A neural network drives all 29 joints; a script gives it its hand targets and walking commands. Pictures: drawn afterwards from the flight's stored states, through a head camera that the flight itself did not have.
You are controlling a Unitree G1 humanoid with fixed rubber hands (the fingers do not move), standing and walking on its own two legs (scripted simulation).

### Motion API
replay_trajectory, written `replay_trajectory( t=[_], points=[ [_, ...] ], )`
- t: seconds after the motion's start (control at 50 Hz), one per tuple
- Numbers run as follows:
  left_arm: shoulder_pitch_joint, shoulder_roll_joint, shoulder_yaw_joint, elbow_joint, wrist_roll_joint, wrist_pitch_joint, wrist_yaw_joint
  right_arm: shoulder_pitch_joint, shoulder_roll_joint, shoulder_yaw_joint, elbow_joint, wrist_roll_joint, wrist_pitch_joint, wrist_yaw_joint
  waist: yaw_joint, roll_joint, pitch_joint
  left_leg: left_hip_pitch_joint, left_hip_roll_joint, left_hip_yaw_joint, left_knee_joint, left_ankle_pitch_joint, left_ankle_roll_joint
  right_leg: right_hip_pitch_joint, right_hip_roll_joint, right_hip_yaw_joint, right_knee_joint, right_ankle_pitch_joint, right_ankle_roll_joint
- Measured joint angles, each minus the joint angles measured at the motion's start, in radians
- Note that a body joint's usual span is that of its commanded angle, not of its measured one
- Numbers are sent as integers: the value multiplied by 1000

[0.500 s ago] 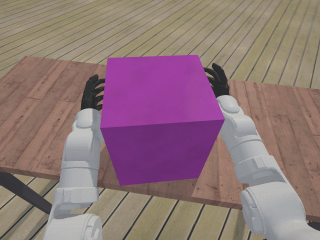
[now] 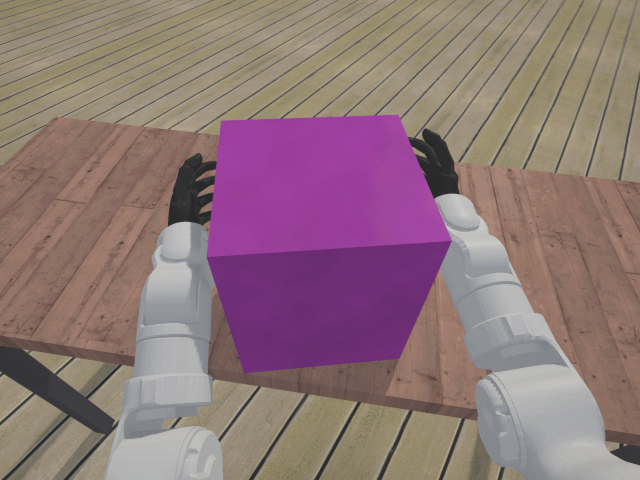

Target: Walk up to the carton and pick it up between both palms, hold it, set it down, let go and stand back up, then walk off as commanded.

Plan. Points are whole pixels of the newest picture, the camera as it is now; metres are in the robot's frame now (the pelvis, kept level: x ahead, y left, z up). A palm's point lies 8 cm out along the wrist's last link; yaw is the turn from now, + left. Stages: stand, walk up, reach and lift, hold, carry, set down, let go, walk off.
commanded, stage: reach and lift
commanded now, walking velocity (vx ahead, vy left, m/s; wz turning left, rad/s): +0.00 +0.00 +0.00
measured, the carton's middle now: (317, 249) +0.38 +0.06 +0.09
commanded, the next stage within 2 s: none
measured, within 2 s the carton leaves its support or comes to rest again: leaves its support in 0.34 s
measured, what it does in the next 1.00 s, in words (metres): stands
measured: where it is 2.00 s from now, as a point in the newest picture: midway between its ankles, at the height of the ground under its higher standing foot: outside the picture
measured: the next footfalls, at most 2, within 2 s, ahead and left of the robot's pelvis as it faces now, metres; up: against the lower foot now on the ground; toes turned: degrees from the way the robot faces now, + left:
none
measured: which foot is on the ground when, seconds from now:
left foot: down 0.00-1.00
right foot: down 0.00-1.00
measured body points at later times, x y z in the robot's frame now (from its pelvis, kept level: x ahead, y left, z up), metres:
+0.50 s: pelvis +0.01 +0.02 +0.00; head -0.02 +0.04 +0.45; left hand +0.36 +0.21 +0.15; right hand +0.43 -0.09 +0.17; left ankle +0.01 +0.16 -0.75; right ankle +0.00 -0.08 -0.75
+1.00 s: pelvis -0.02 +0.01 +0.00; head -0.05 +0.04 +0.45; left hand +0.36 +0.21 +0.18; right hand +0.41 -0.09 +0.19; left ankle +0.01 +0.16 -0.75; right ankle +0.00 -0.08 -0.75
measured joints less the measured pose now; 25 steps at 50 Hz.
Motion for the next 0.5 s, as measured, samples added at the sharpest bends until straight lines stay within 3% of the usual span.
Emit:
replay_trajectory(
  t=[0.06, 0.12, 0.2, 0.3, 0.5],
  points=[
    [9, -34, 40, -6, 54, -15, -27, 4, 29, -52, 17, -82, -14, 34, -8, -3, -11, 11, -5, 2, -18, 8, 3, 6, -4, 1, -9, 3, 1],
    [17, -77, 96, 1, 131, -34, -86, 11, 57, -123, 47, -183, -30, 93, -15, -4, -25, 32, -11, 3, -35, 11, 7, 25, -10, 1, -17, 1, 4],
    [55, -93, 98, 1, 183, -55, -104, 29, 80, -174, 90, -246, -73, 144, -37, -1, -50, 59, -21, -3, -36, 3, 13, 56, -20, -5, -21, -8, 11],
    [76, -115, 103, 4, 219, -82, -108, 48, 70, -160, 123, -245, -121, 160, -42, -6, -37, 114, -25, 6, -31, -14, 22, 111, -24, 4, -22, -17, 20],
    [91, -91, 10, -48, 221, -40, -63, 77, 35, -91, 139, -153, -198, 147, -56, -53, -3, 140, -20, 7, 2, -29, 22, 156, -19, 6, -31, -8, 21]
  ],
)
